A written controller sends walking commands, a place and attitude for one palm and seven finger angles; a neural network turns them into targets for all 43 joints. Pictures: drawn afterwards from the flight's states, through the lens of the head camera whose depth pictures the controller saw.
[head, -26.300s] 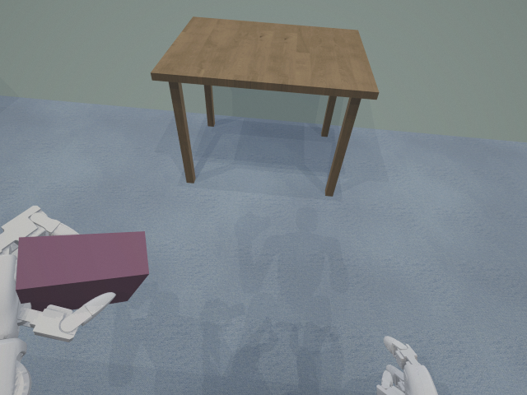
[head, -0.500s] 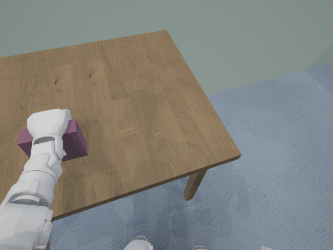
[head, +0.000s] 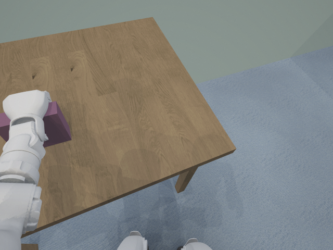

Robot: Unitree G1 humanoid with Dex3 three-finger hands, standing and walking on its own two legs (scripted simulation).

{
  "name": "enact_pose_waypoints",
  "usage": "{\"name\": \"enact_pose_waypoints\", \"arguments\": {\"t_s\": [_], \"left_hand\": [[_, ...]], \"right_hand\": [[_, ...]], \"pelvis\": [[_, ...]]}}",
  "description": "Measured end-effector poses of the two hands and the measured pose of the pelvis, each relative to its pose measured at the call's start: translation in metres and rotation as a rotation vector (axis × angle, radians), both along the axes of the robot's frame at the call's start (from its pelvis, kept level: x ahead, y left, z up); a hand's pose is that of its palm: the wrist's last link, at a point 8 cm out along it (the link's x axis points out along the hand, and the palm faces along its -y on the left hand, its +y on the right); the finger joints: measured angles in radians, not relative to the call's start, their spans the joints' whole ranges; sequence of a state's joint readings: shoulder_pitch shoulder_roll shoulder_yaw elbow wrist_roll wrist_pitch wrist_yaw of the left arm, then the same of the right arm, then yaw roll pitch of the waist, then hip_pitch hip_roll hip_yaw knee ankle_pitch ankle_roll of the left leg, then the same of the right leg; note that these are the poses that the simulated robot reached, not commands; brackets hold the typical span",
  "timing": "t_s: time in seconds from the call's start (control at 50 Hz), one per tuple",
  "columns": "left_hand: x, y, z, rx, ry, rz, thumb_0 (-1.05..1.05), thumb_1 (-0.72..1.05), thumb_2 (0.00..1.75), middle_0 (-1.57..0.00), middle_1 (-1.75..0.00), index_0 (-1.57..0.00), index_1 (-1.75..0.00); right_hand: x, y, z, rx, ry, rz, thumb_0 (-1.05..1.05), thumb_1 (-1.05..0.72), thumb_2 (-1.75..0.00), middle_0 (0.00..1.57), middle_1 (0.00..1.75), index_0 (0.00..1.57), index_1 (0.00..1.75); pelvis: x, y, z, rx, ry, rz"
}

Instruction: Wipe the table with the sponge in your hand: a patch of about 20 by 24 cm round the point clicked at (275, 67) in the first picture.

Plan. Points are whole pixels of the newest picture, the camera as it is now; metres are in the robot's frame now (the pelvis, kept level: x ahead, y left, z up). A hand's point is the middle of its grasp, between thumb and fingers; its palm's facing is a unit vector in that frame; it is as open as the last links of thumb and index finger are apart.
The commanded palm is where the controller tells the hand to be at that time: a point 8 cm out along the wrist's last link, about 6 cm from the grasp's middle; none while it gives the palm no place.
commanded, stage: slide across to the middle lane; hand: left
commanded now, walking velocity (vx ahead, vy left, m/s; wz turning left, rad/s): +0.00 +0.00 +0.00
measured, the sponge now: (39, 132) +0.41 +0.34 -0.04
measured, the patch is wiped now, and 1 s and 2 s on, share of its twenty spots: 0.30 0.30 0.45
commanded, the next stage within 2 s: wipe back along the middle lane in 0.72 s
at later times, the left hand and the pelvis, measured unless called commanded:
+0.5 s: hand (53, 113) +0.45 +0.30 +0.00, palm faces -0.15 -0.02 -0.99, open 9.4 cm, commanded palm +0.44 +0.27 +0.06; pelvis +0.02 +0.01 +0.01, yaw +0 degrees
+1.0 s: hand (75, 112) +0.46 +0.24 +0.00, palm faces -0.15 -0.02 -0.99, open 9.4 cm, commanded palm +0.43 +0.23 +0.05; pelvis +0.03 -0.01 +0.02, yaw +0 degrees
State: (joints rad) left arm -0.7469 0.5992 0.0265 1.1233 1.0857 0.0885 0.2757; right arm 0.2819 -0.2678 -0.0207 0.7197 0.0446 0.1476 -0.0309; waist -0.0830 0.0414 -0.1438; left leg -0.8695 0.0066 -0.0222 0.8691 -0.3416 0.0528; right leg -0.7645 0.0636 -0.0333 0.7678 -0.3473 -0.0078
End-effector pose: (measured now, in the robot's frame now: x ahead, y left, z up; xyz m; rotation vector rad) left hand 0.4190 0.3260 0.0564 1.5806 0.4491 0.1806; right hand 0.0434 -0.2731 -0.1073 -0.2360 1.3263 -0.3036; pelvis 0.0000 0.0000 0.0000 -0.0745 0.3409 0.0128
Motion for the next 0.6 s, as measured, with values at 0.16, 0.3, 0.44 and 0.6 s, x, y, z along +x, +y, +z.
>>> {"name": "enact_pose_waypoints", "arguments": {"t_s": [0.16,0.3,0.44,0.6], "left_hand": [[0.010,0.005,0.000,0.010,0.000,-0.004,0.02,-0.48,1.08,-0.82,-1.37,-0.82,-1.41],[0.011,-0.005,0.002,-0.018,-0.025,-0.015,0.01,-0.47,1.08,-0.80,-1.39,-0.80,-1.43],[0.017,-0.025,0.002,-0.028,-0.023,-0.037,0.00,-0.47,1.08,-0.80,-1.39,-0.80,-1.44],[0.021,-0.047,0.002,-0.022,-0.028,-0.054,0.00,-0.47,1.08,-0.80,-1.40,-0.79,-1.44]], "right_hand": [[0.002,0.007,-0.001,0.007,0.010,0.002,0.00,-0.91,-0.89,0.20,0.30,0.20,0.30],[0.008,0.016,-0.001,0.028,0.020,-0.006,0.00,-0.91,-0.89,0.20,0.30,0.20,0.30],[0.022,0.023,0.003,0.047,-0.006,-0.007,0.00,-0.91,-0.89,0.20,0.30,0.20,0.30],[0.034,0.023,0.003,0.068,-0.023,-0.002,0.00,-0.91,-0.89,0.20,0.30,0.20,0.30]], "pelvis": [[0.003,0.005,-0.001,-0.006,0.015,0.001],[0.010,0.009,0.003,-0.007,-0.001,0.006],[0.016,0.011,0.009,-0.003,-0.022,0.009],[0.021,0.009,0.011,0.004,-0.029,0.006]]}}
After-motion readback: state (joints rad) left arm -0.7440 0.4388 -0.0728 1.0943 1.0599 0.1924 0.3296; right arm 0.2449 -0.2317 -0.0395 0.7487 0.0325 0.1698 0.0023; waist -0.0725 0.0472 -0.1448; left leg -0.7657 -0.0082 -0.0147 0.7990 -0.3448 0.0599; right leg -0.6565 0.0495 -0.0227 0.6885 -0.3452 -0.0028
